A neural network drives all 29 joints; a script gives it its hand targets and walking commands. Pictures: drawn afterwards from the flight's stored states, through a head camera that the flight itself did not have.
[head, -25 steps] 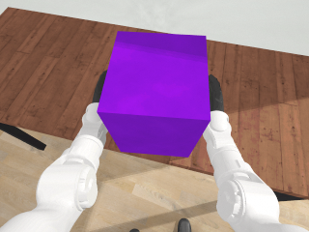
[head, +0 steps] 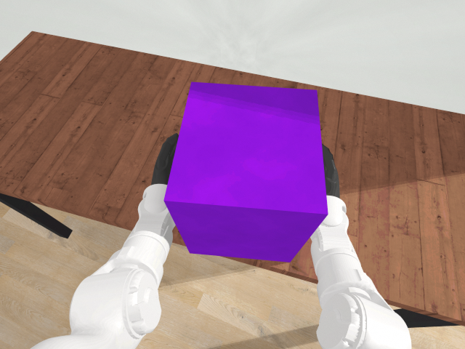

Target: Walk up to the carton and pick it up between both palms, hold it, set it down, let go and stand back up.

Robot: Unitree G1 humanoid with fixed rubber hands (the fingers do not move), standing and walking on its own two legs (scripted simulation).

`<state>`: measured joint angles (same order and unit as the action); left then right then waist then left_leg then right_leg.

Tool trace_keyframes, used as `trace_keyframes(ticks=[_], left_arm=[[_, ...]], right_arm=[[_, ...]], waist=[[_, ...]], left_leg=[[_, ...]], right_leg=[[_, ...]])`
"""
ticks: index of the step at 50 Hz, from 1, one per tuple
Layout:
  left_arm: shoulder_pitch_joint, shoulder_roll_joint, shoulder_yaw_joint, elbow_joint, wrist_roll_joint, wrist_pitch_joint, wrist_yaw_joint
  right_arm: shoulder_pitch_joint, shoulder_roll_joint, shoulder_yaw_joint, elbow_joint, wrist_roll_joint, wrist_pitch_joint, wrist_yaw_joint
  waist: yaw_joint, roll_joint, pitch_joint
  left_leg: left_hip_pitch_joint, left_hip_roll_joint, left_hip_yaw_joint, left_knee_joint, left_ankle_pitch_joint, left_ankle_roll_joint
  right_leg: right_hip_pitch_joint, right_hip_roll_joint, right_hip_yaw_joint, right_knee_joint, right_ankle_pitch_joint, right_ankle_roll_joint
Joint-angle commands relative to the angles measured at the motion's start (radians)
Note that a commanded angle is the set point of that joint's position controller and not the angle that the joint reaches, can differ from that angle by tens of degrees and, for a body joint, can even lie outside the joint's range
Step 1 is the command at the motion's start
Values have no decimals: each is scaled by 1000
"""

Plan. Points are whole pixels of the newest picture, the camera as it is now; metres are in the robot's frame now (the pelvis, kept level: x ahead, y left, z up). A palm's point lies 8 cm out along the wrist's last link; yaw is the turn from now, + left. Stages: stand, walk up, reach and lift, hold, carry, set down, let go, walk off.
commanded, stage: reach and lift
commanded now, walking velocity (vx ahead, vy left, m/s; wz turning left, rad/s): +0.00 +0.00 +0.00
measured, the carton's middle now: (245, 181) +0.41 -0.03 +0.01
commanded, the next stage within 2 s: none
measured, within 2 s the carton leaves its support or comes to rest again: leaves its support in 1.74 s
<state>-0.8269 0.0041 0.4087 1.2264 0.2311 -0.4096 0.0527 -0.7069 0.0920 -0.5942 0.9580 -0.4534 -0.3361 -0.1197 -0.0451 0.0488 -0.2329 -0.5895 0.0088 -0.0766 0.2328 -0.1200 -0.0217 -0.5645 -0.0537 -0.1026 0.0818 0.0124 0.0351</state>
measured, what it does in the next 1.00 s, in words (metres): stands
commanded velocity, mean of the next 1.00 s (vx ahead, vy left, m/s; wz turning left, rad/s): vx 0.00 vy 0.00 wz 0.00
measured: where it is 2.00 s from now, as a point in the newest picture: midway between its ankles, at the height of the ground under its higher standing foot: outside the picture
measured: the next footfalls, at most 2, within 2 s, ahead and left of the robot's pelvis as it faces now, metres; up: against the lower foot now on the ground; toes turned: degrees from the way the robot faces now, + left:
none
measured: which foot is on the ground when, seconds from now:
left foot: down 0.00-1.00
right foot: down 0.00-1.00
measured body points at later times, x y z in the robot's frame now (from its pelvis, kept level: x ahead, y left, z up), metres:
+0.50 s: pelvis +0.00 +0.00 +0.00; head +0.12 -0.01 +0.43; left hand +0.44 +0.11 +0.00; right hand +0.41 -0.18 +0.00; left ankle -0.05 +0.13 -0.74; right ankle -0.01 -0.14 -0.74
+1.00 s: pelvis -0.01 +0.00 +0.00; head +0.12 -0.01 +0.43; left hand +0.44 +0.11 +0.00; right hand +0.41 -0.18 +0.00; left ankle -0.05 +0.13 -0.74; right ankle -0.01 -0.14 -0.74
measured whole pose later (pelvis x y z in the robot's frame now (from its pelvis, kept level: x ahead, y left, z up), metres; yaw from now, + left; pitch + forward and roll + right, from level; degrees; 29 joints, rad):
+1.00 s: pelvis -0.01 +0.00 +0.00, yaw +0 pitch +28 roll -1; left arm -0.86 0.02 0.40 1.27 0.22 -0.42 0.06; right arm -0.73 0.07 -0.57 1.01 -0.41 -0.36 -0.14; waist -0.05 0.05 -0.24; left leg -0.62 0.01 -0.07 0.24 -0.12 -0.02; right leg -0.60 -0.06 -0.10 0.10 0.01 0.03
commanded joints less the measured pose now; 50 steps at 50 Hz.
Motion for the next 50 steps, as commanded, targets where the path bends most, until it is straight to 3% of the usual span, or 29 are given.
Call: trace_keyframes(ticks=[1, 14, 30, 50], left_arm=[[-560, -542, -245, -58, 94, -13, -130], [-564, -559, -250, -62, 103, -11, -116], [-572, -544, -244, -22, 82, -20, -121], [-572, -538, -251, 26, 67, -36, -108]], right_arm=[[-564, 545, 367, 3, -82, -67, 143], [-567, 526, 352, 3, -78, -68, 151], [-564, 545, 385, 25, -72, -70, 139], [-566, 529, 396, 78, -48, -87, 136]], waist=[[-36, -20, -716], [-29, 9, -737], [-38, -16, -722], [-39, 4, -714]], left_leg=[[119, -55, 74, 44, 566, -30], [253, -44, 65, 66, 599, -58], [126, -46, 67, 48, 538, -28], [166, -40, 61, 76, 536, -40]], right_leg=[[718, 77, 28, 223, 687, -10], [579, 95, 9, 185, 603, -18], [678, 80, 23, 224, 655, -12], [578, 94, 15, 225, 607, -19]])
